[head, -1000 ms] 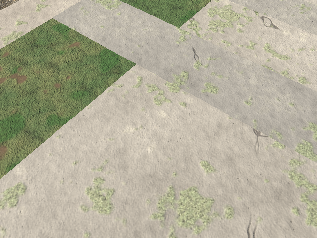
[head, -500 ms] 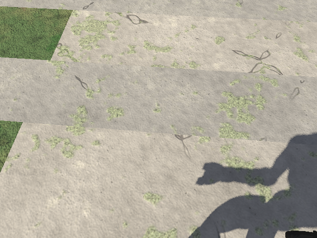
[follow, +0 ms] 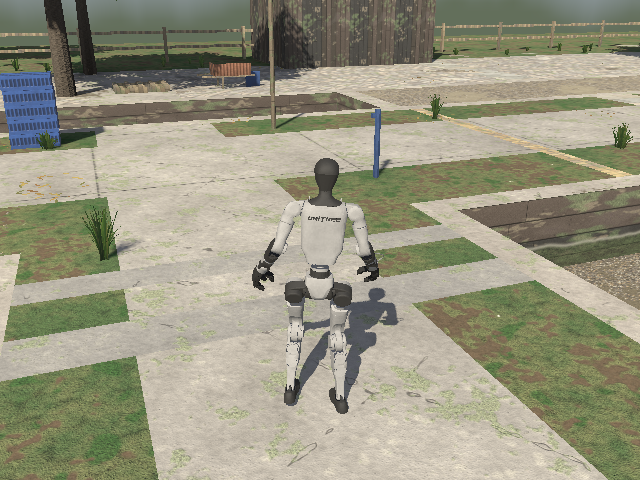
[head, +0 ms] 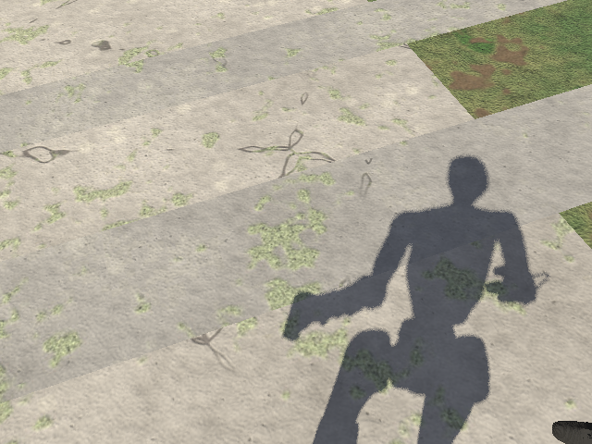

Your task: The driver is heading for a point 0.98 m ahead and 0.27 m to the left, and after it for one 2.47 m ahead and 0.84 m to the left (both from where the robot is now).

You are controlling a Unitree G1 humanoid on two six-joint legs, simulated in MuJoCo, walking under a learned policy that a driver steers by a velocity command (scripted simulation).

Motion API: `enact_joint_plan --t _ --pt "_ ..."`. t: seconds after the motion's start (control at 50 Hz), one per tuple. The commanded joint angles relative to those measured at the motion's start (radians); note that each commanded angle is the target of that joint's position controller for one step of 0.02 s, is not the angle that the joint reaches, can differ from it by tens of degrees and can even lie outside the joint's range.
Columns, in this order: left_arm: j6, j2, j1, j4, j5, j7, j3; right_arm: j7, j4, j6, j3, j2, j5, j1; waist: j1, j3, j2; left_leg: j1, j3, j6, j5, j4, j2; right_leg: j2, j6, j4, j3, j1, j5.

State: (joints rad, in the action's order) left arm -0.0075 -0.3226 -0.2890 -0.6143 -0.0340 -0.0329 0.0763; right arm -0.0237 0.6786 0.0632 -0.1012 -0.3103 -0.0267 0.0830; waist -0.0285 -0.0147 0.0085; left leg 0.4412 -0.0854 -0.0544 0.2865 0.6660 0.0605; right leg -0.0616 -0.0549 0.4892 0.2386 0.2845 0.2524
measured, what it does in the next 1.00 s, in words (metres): walks ahead, turning left: left foot, then right foot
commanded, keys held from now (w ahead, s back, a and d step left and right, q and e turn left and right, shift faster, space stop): w+shift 0.26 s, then w+q+shift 0.74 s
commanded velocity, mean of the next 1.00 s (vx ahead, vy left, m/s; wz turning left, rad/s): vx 0.90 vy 0.00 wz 0.31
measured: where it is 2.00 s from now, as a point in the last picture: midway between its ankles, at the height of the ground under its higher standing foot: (254, 218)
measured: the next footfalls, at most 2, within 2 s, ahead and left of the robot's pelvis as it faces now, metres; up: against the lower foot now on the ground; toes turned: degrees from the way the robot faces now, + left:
left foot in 0.08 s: +0.08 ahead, +0.13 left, +0.00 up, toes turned -7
right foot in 0.48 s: +0.39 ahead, -0.15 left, +0.00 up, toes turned -1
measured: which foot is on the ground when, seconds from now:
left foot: up 0.00-0.06, down 0.08-0.48, up 0.50-0.92, down 0.94-1.00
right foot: down 0.00-0.08, up 0.10-0.46, down 0.48-0.92, up 0.94-1.00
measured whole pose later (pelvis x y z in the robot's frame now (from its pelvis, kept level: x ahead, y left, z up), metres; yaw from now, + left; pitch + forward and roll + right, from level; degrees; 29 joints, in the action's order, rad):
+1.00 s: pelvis +0.69 +0.03 -0.05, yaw +24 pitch +0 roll +0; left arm 0.07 -0.25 -0.34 -0.81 0.04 -0.01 0.02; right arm -0.04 0.73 -0.01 -0.05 -0.33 0.02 0.16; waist 0.00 0.06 0.01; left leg 0.51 0.13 0.21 0.29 0.77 0.15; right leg 0.03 0.02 1.38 -0.04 0.14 0.35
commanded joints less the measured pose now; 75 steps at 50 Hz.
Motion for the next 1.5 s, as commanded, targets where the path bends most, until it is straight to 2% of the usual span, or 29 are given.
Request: enact_joint_plan --t 0.02,0.04,0.08,0.12,0.16,0.32,0.4,0.46,0.48,0.5,0.52,0.56,0.66,0.8,0.88,0.92,0.94,0.96,0.98,1.02,1.08,1.18,1.26,1.3,1.32,1.36,1.38,1.44,1.5 --pt "0.018 -0.142 0.044 0.076 0.000 0.005 0.032 -0.010 -0.081 0.040 -0.011 -0.060 -0.013 -0.062 0.005 -0.021 -0.217 -0.088 0.026 0.000 -0.013 -0.101 -0.015 0.191 -0.162 -0.167 0.286 0.009 0.310" --pt "0.000 -0.193 0.056 0.064 0.094 0.052 0.046 -0.006 -0.036 -0.007 0.009 -0.051 0.066 0.025 0.016 -0.035 -0.236 -0.182 0.100 0.015 0.041 -0.123 0.005 0.116 -0.145 -0.164 0.239 0.063 0.376" --pt "0.006 -0.096 0.103 0.079 0.078 0.064 0.020 0.019 -0.006 -0.013 0.000 -0.087 0.069 0.191 0.128 -0.002 -0.075 -0.457 0.043 0.052 0.054 -0.223 -0.067 0.046 -0.094 0.041 0.182 0.298 0.407" --pt "0.033 0.016 0.141 0.152 0.049 0.053 -0.018 0.018 0.009 0.006 -0.034 -0.280 0.112 0.296 0.129 0.046 0.259 -0.520 -0.737 0.167 0.654 -0.548 -0.472 -0.105 -0.041 0.566 -0.019 0.671 0.279" --pt "0.042 -0.079 0.177 0.107 0.078 0.062 0.001 0.008 0.009 0.008 -0.010 -0.161 0.069 0.227 0.083 0.106 0.055 -0.476 -0.553 0.193 0.525 -0.481 -0.413 -0.010 -0.028 0.659 0.006 0.703 0.070" --pt "0.047 -0.044 0.354 0.119 0.093 0.116 -0.033 0.003 0.123 0.038 0.028 -0.069 0.037 0.373 0.109 0.133 0.118 -0.383 -0.153 0.220 0.029 -0.577 -0.230 0.073 0.041 0.376 -0.233 0.530 -0.146" --pt "0.061 -0.011 0.401 0.134 0.073 0.118 -0.055 0.012 0.165 0.030 0.012 -0.144 0.039 0.415 0.105 0.126 0.150 -0.331 -0.116 0.227 -0.386 -0.561 -0.261 0.036 0.019 0.150 -0.299 0.232 -0.089" --pt "0.073 -0.095 0.042 0.021 0.076 0.063 -0.012 0.015 0.179 0.031 0.009 -0.184 0.026 0.382 -0.099 -0.087 0.102 -0.253 -0.037 0.191 -0.886 -0.110 -0.222 -0.026 -0.022 0.059 -0.293 -0.293 -0.049" --pt "0.080 -0.164 -0.135 -0.017 0.097 0.037 0.013 0.010 0.155 0.039 0.015 -0.159 0.024 0.351 -0.191 -0.197 0.049 -0.026 -0.020 0.177 -0.636 0.182 -0.162 0.131 -0.039 0.055 -0.153 -0.577 0.088" --pt "0.087 -0.243 -0.225 -0.024 0.130 0.025 0.030 0.009 0.104 0.042 0.052 0.017 0.007 0.417 -0.144 -0.386 -0.217 0.234 0.015 0.165 0.187 0.544 -0.057 0.485 -0.082 -0.049 0.321 -0.809 0.571" --pt "0.079 -0.224 -0.190 -0.016 0.108 0.024 0.026 0.010 0.090 0.029 0.035 -0.064 0.003 0.369 -0.146 -0.372 -0.188 0.285 -0.028 0.186 0.145 0.668 -0.045 0.524 -0.101 -0.242 0.595 -0.643 0.732" --pt "0.081 -0.100 -0.041 -0.041 0.093 0.025 -0.003 -0.004 0.079 0.008 0.032 -0.064 0.025 0.264 -0.064 -0.061 -0.086 0.333 0.002 0.178 -0.017 0.643 -0.141 0.423 -0.076 -0.248 0.259 -0.380 0.412" --pt "0.119 -0.011 -0.042 -0.119 0.055 0.032 -0.025 -0.043 0.060 -0.058 0.044 0.008 0.056 0.186 0.027 0.111 -0.112 0.366 0.029 0.132 -0.081 0.602 -0.205 0.327 -0.037 -0.361 -0.133 -0.199 0.020" --pt "0.144 -0.048 -0.064 -0.188 0.058 0.025 -0.021 -0.082 -0.064 -0.057 0.077 0.001 0.049 -0.084 0.052 0.200 -0.037 0.255 0.220 0.185 -0.327 0.212 -0.145 0.253 0.028 -0.415 -0.507 -0.178 -0.622" --pt "0.103 -0.182 -0.077 -0.183 0.072 -0.006 0.009 -0.064 -0.008 -0.054 0.057 -0.080 0.040 0.108 0.180 0.000 -0.107 -0.089 0.304 0.257 -0.213 0.114 0.019 0.297 0.041 -0.029 -0.519 -0.355 -1.398" --pt "0.072 -0.208 0.001 -0.149 0.082 0.000 0.019 -0.027 0.114 -0.053 0.001 -0.179 0.041 0.501 0.344 -0.179 -0.071 -0.561 0.188 0.313 -0.086 0.028 0.051 0.287 0.015 0.552 -0.477 -0.157 -1.169" --pt "0.080 -0.102 0.028 -0.145 0.082 0.024 -0.001 -0.001 0.115 -0.070 -0.032 -0.233 0.014 0.431 0.271 -0.094 0.165 -0.671 0.011 0.338 -0.024 -0.037 -0.040 0.075 0.042 0.965 -0.459 0.146 -0.065" --pt "0.106 -0.046 -0.074 -0.017 0.064 0.031 -0.028 -0.004 0.057 -0.080 -0.046 -0.362 0.060 0.331 0.107 -0.242 0.306 -0.927 -0.583 0.560 -0.040 -0.187 -0.288 -0.010 0.094 1.269 -0.290 0.545 0.254" --pt "0.133 -0.100 0.033 0.002 0.075 0.027 -0.032 0.006 0.027 -0.082 -0.050 -0.320 0.051 0.350 0.181 -0.285 0.059 -0.903 -0.738 0.560 0.163 -0.365 -0.326 0.040 0.076 1.227 -0.141 0.619 0.152" --pt "0.142 -0.091 0.082 0.002 0.079 0.027 -0.042 0.021 0.069 -0.058 -0.024 -0.211 0.047 0.297 0.070 -0.004 -0.104 -0.528 -0.600 0.455 0.123 -0.449 -0.272 0.141 0.069 0.966 -0.140 0.540 0.079" --pt "0.074 -0.064 0.052 -0.013 0.117 0.029 -0.056 0.025 0.061 -0.011 0.005 -0.153 0.037 0.239 -0.023 0.077 -0.111 -0.193 -0.384 0.421 -0.061 -0.458 -0.142 0.191 0.114 0.783 -0.153 0.358 0.125" --pt "0.064 -0.001 0.315 0.096 0.084 0.054 -0.087 0.012 0.067 0.012 -0.006 -0.169 0.030 0.282 0.055 0.144 -0.036 -0.050 -0.256 0.343 -0.359 -0.476 -0.024 0.149 0.132 0.297 -0.245 0.238 -0.240" --pt "0.084 -0.017 0.323 0.104 0.072 0.039 -0.085 0.016 0.105 -0.010 -0.019 -0.186 0.016 0.367 0.110 0.037 0.021 -0.219 -0.255 0.218 -0.792 -0.272 -0.006 0.020 0.083 0.067 -0.262 0.066 -0.370" --pt "0.131 -0.107 0.297 0.131 0.010 0.012 -0.024 0.042 0.079 -0.016 -0.002 -0.105 -0.047 0.348 0.040 -0.055 -0.009 -0.226 -0.378 0.141 -0.653 -0.074 -0.007 0.001 0.084 -0.066 -0.149 -0.157 -0.376" --pt "0.143 -0.145 0.114 0.086 -0.002 0.002 -0.004 0.045 0.055 -0.019 -0.003 -0.144 -0.031 0.256 -0.087 -0.159 0.014 -0.212 -0.326 0.107 -0.614 0.096 0.017 0.048 0.078 -0.078 -0.166 -0.339 -0.485" --pt "0.125 -0.179 -0.133 0.052 0.073 0.001 -0.010 0.044 -0.013 -0.032 0.048 0.011 0.031 0.420 -0.041 -0.483 -0.303 0.120 -0.173 0.022 0.494 0.713 0.138 0.522 -0.099 0.157 0.296 -0.833 -1.151" --pt "0.103 -0.202 -0.091 0.043 0.070 0.012 0.011 0.036 -0.023 -0.037 0.032 -0.096 -0.008 0.514 -0.006 -0.563 -0.354 0.217 -0.163 -0.025 0.407 0.944 0.056 0.643 -0.253 0.083 0.503 -0.822 -0.893" --pt "0.068 -0.032 0.157 0.081 0.056 -0.009 -0.028 0.055 -0.076 -0.098 0.007 -0.156 -0.015 0.242 0.012 -0.154 -0.070 0.256 -0.011 -0.051 0.176 0.880 -0.085 0.408 -0.173 -0.101 0.152 -0.312 -0.448" --pt "0.092 -0.064 0.177 0.000 0.049 0.020 -0.016 0.051 -0.109 -0.097 0.047 -0.019 0.009 0.229 0.066 -0.007 -0.076 0.110 -0.006 -0.014 0.234 0.531 -0.105 0.311 -0.164 -0.185 -0.042 -0.029 -0.618"
Keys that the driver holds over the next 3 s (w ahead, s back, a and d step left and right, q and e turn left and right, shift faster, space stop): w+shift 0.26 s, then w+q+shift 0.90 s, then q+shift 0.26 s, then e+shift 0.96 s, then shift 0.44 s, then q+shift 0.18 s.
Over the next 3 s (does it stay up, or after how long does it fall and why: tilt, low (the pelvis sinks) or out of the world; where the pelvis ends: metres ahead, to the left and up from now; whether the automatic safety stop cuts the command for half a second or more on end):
stays up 1.19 0.21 -0.01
